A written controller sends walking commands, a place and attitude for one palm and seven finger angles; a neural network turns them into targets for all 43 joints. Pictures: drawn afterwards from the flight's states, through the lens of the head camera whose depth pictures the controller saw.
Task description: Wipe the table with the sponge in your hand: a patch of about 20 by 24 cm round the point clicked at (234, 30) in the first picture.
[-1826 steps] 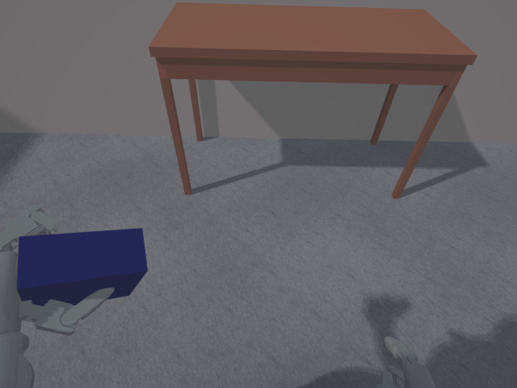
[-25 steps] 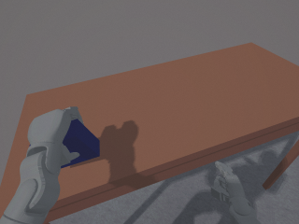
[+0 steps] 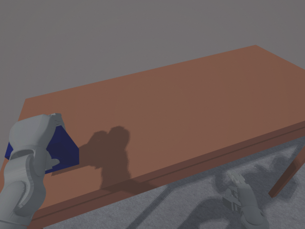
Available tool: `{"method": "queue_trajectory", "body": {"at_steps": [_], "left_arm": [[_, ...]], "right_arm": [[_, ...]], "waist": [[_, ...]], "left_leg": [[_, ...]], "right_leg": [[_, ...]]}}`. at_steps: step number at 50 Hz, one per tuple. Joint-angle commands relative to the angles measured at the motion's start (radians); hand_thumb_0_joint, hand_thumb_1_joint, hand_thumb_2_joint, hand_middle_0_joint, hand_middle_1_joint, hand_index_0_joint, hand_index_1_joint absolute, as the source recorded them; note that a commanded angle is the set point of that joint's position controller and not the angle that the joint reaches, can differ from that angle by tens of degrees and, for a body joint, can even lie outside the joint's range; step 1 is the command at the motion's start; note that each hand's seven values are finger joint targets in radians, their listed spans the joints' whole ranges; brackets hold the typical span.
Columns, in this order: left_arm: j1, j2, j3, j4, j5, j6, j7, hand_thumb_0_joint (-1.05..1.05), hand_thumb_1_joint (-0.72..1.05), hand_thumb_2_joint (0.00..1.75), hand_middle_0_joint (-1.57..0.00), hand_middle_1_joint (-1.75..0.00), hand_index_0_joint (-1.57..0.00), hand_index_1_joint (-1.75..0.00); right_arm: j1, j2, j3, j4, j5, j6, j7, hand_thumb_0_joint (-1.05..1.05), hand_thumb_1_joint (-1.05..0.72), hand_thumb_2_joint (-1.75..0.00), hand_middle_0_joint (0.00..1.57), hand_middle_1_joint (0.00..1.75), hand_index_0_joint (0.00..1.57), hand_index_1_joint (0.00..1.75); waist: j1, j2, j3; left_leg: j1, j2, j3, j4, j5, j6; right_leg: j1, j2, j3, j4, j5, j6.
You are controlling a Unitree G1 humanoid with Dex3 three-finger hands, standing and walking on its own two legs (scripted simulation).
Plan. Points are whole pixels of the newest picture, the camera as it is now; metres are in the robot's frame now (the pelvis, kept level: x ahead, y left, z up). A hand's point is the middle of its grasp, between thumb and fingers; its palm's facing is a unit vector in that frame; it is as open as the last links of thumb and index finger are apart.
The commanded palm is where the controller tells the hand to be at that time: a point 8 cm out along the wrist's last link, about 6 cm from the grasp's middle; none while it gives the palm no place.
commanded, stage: move the sponge above the wiping area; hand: left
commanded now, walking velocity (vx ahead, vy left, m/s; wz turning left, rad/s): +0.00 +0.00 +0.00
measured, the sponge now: (50, 155) +0.23 +0.33 +0.10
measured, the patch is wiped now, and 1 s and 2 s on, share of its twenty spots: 0.00 0.00 0.00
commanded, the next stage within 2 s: none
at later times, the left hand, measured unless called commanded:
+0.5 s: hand (38, 136) +0.24 +0.35 +0.15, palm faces +0.15 -0.04 -0.99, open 9.1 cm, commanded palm +0.21 +0.32 +0.21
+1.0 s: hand (37, 140) +0.23 +0.33 +0.16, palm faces +0.20 -0.13 -0.97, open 9.1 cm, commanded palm +0.19 +0.31 +0.22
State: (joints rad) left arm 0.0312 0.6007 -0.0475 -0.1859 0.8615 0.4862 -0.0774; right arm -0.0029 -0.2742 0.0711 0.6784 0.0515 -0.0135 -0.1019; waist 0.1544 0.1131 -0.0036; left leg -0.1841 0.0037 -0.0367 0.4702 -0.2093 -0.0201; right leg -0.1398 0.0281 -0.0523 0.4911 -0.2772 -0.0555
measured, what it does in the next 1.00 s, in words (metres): stands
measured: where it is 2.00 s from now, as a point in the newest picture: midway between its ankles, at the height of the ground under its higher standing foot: outside the picture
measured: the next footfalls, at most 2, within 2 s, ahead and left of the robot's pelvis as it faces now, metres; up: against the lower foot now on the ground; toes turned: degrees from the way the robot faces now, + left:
none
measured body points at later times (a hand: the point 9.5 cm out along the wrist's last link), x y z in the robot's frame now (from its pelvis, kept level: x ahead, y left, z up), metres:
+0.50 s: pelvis +0.01 +0.01 +0.00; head -0.01 -0.03 +0.45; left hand +0.23 +0.34 +0.20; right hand +0.25 -0.20 -0.08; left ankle +0.03 +0.14 -0.74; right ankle +0.00 -0.08 -0.74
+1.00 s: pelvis +0.00 +0.03 +0.00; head -0.02 -0.02 +0.45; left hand +0.21 +0.33 +0.21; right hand +0.27 -0.15 -0.07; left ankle +0.03 +0.14 -0.74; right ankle +0.00 -0.08 -0.74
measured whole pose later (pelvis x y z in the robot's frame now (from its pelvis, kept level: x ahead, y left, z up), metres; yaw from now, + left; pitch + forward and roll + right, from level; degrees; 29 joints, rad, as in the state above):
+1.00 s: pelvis +0.00 +0.03 +0.00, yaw +0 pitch -4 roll +0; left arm 0.07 0.54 0.02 -0.29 0.81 0.53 -0.06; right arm 0.00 -0.26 0.07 0.66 0.07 0.01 -0.07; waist 0.15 0.12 -0.02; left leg -0.19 -0.03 -0.02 0.45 -0.20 0.02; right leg -0.14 0.00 -0.04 0.45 -0.25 -0.01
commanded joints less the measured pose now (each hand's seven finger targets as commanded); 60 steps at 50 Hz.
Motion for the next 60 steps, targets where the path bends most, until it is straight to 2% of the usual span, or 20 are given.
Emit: {"method": "queue_trajectory", "body": {"at_steps": [1, 4, 7, 12, 14, 17, 19, 26, 29, 30, 34, 35, 39, 40, 47, 52, 54, 57, 59, 60], "left_arm": [[-0.350, 0.268, 0.222, -0.090, -0.002, -0.033, 0.040, 0.00, 0.10, 1.30, -1.20, -1.60, -1.20, -1.60], [-0.236, 0.248, 0.215, -0.036, -0.031, -0.016, -0.009, 0.00, 0.10, 1.30, -1.20, -1.60, -1.20, -1.60], [-0.222, 0.251, 0.186, -0.036, -0.015, -0.018, -0.053, 0.00, 0.10, 1.30, -1.20, -1.60, -1.20, -1.60], [-0.230, 0.348, 0.286, -0.097, 0.005, -0.107, -0.044, 0.00, 0.10, 1.30, -1.20, -1.60, -1.20, -1.60], [-0.235, 0.439, 0.387, -0.153, 0.006, -0.150, -0.006, 0.00, 0.10, 1.30, -1.20, -1.60, -1.20, -1.60], [-0.253, 0.360, 0.360, -0.132, -0.007, -0.181, 0.051, 0.00, 0.10, 1.30, -1.20, -1.60, -1.20, -1.60], [-0.264, 0.373, 0.386, -0.126, -0.015, -0.167, 0.081, 0.00, 0.10, 1.30, -1.20, -1.60, -1.20, -1.60], [-0.225, 0.187, 0.192, -0.128, -0.038, -0.072, 0.051, 0.00, 0.10, 1.30, -1.20, -1.60, -1.20, -1.60], [-0.251, 0.180, 0.160, -0.180, -0.022, -0.059, 0.029, 0.00, 0.10, 1.30, -1.20, -1.60, -1.20, -1.60], [-0.234, 0.173, 0.148, -0.189, -0.015, -0.060, 0.025, 0.00, 0.10, 1.30, -1.20, -1.60, -1.20, -1.60], [-0.306, 0.285, 0.236, -0.263, 0.053, -0.053, 0.051, 0.00, 0.10, 1.30, -1.20, -1.60, -1.20, -1.60], [-0.320, 0.255, 0.219, -0.258, 0.049, -0.053, 0.062, 0.00, 0.10, 1.30, -1.20, -1.60, -1.20, -1.60], [-0.283, 0.281, 0.280, -0.240, 0.038, -0.017, 0.100, 0.00, 0.10, 1.30, -1.20, -1.60, -1.20, -1.60], [-0.258, 0.226, 0.244, -0.236, 0.013, -0.008, 0.100, 0.00, 0.10, 1.30, -1.20, -1.60, -1.20, -1.60], [-0.132, 0.081, 0.107, -0.280, -0.044, 0.028, 0.035, 0.00, 0.10, 1.30, -1.20, -1.60, -1.20, -1.60], [-0.260, 0.154, 0.119, -0.284, 0.015, 0.012, 0.036, 0.00, 0.10, 1.30, -1.20, -1.60, -1.20, -1.60], [-0.341, 0.290, 0.213, -0.307, 0.065, 0.006, 0.060, 0.00, 0.10, 1.30, -1.20, -1.60, -1.20, -1.60], [-0.402, 0.296, 0.218, -0.196, 0.094, -0.004, 0.080, 0.00, 0.10, 1.30, -1.20, -1.60, -1.20, -1.60], [-0.416, 0.348, 0.270, -0.184, 0.090, 0.000, 0.087, 0.00, 0.10, 1.30, -1.20, -1.60, -1.20, -1.60], [-0.398, 0.272, 0.219, -0.185, 0.055, -0.003, 0.081, 0.00, 0.10, 1.30, -1.20, -1.60, -1.20, -1.60]], "right_arm": [[-0.242, -0.065, -0.030, -0.166, 0.007, -0.076, -0.003, 0.00, -0.90, -0.90, 0.20, 0.30, 0.20, 0.30], [-0.272, -0.072, -0.030, -0.173, 0.013, -0.075, 0.001, 0.00, -0.90, -0.90, 0.20, 0.30, 0.20, 0.30], [-0.230, -0.087, -0.035, -0.182, 0.010, -0.059, 0.007, 0.00, -0.90, -0.90, 0.20, 0.30, 0.20, 0.30], [-0.192, -0.084, -0.038, -0.196, -0.004, -0.070, 0.000, 0.00, -0.90, -0.90, 0.20, 0.30, 0.20, 0.30], [-0.210, -0.080, -0.039, -0.202, -0.007, -0.085, -0.005, 0.00, -0.90, -0.90, 0.20, 0.30, 0.20, 0.30], [-0.164, -0.073, -0.049, -0.188, -0.012, -0.088, -0.001, 0.00, -0.90, -0.90, 0.20, 0.30, 0.20, 0.30], [-0.202, -0.073, -0.048, -0.184, -0.004, -0.093, 0.000, 0.00, -0.90, -0.90, 0.20, 0.30, 0.20, 0.30], [-0.210, -0.071, -0.052, -0.195, 0.011, -0.083, 0.014, 0.00, -0.90, -0.90, 0.20, 0.30, 0.20, 0.30], [-0.261, -0.063, -0.039, -0.213, 0.016, -0.088, 0.010, 0.00, -0.90, -0.90, 0.20, 0.30, 0.20, 0.30], [-0.226, -0.071, -0.044, -0.215, 0.004, -0.084, 0.009, 0.00, -0.90, -0.90, 0.20, 0.30, 0.20, 0.30], [-0.264, -0.065, -0.032, -0.209, -0.001, -0.080, 0.014, 0.00, -0.90, -0.90, 0.20, 0.30, 0.20, 0.30], [-0.236, -0.064, -0.033, -0.209, -0.010, -0.077, 0.015, 0.00, -0.90, -0.90, 0.20, 0.30, 0.20, 0.30], [-0.278, -0.058, -0.029, -0.194, -0.002, -0.068, 0.027, 0.00, -0.90, -0.90, 0.20, 0.30, 0.20, 0.30], [-0.261, -0.054, -0.030, -0.197, -0.002, -0.062, 0.028, 0.00, -0.90, -0.90, 0.20, 0.30, 0.20, 0.30], [-0.267, -0.055, -0.029, -0.223, 0.016, -0.049, 0.037, 0.00, -0.90, -0.90, 0.20, 0.30, 0.20, 0.30], [-0.248, -0.067, -0.026, -0.216, 0.006, -0.054, 0.011, 0.00, -0.90, -0.90, 0.20, 0.30, 0.20, 0.30], [-0.274, -0.071, -0.020, -0.213, 0.000, -0.066, 0.000, 0.00, -0.90, -0.90, 0.20, 0.30, 0.20, 0.30], [-0.240, -0.070, -0.025, -0.181, -0.008, -0.068, -0.004, 0.00, -0.90, -0.90, 0.20, 0.30, 0.20, 0.30], [-0.271, -0.071, -0.026, -0.176, -0.002, -0.075, 0.000, 0.00, -0.90, -0.90, 0.20, 0.30, 0.20, 0.30], [-0.268, -0.058, -0.024, -0.183, -0.001, -0.078, 0.003, 0.00, -0.90, -0.90, 0.20, 0.30, 0.20, 0.30]], "waist": [[-0.028, -0.044, -0.162], [-0.021, -0.056, -0.136], [-0.037, -0.082, -0.154], [-0.034, -0.128, -0.215], [-0.014, -0.078, -0.232], [-0.022, 0.000, -0.213], [-0.010, 0.033, -0.179], [-0.028, -0.044, -0.170], [-0.028, -0.061, -0.170], [-0.022, -0.070, -0.202], [-0.001, -0.023, -0.236], [0.001, -0.031, -0.258], [0.023, 0.034, -0.214], [0.018, 0.021, -0.220], [-0.015, -0.026, -0.156], [-0.030, -0.055, -0.164], [-0.011, -0.003, -0.201], [-0.010, 0.010, -0.212], [0.007, 0.042, -0.229], [0.002, 0.040, -0.235]], "left_leg": [[0.076, -0.046, -0.014, -0.023, 0.159, 0.048], [0.045, -0.047, -0.009, -0.014, 0.154, 0.050], [0.023, -0.043, -0.006, -0.007, 0.162, 0.055], [0.048, -0.046, -0.004, 0.017, 0.185, 0.065], [0.071, -0.051, -0.011, 0.026, 0.199, 0.063], [0.075, -0.048, -0.005, 0.019, 0.216, 0.052], [0.072, -0.051, -0.012, 0.012, 0.199, 0.046], [0.042, -0.031, -0.021, -0.031, 0.154, 0.047], [0.062, -0.029, -0.039, -0.047, 0.133, 0.051], [0.057, -0.027, -0.035, -0.049, 0.139, 0.053], [0.087, -0.025, -0.059, -0.068, 0.167, 0.046], [0.079, -0.026, -0.047, -0.065, 0.183, 0.045], [0.081, -0.025, -0.058, -0.082, 0.211, 0.030], [0.072, -0.022, -0.048, -0.082, 0.209, 0.029], [0.058, -0.009, -0.048, -0.091, 0.135, 0.035], [0.055, -0.018, -0.049, -0.098, 0.050, 0.044], [0.067, -0.027, -0.056, -0.094, 0.059, 0.045], [0.077, -0.041, -0.045, -0.081, 0.119, 0.039], [0.095, -0.047, -0.050, -0.073, 0.142, 0.040], [0.091, -0.046, -0.037, -0.062, 0.167, 0.040]], "right_leg": [[-0.024, -0.044, 0.126, -0.141, 0.151, -0.001], [-0.018, -0.049, 0.151, -0.133, 0.193, 0.003], [-0.007, -0.056, 0.112, -0.113, 0.234, 0.018], [0.011, -0.056, 0.115, -0.100, 0.255, 0.021], [0.018, -0.050, 0.170, -0.101, 0.261, 0.003], [0.002, -0.054, 0.118, -0.105, 0.260, 0.002], [-0.015, -0.044, 0.150, -0.119, 0.223, -0.012], [-0.037, -0.050, 0.061, -0.104, 0.155, 0.011], [-0.049, -0.033, 0.078, -0.106, 0.122, -0.001], [-0.029, -0.040, 0.042, -0.097, 0.130, 0.004], [-0.006, -0.017, 0.093, -0.091, 0.121, -0.021], [0.012, -0.025, 0.050, -0.085, 0.134, -0.016], [0.015, -0.012, 0.090, -0.097, 0.144, -0.034], [0.026, -0.023, 0.051, -0.095, 0.148, -0.023], [-0.022, -0.028, 0.026, -0.111, 0.130, -0.001], [-0.039, -0.021, 0.050, -0.118, 0.045, -0.004], [-0.016, -0.008, 0.107, -0.113, 0.030, -0.025], [-0.005, -0.014, 0.087, -0.127, 0.048, -0.026], [0.006, -0.007, 0.133, -0.130, 0.068, -0.041], [0.018, -0.022, 0.094, -0.124, 0.102, -0.029]]}}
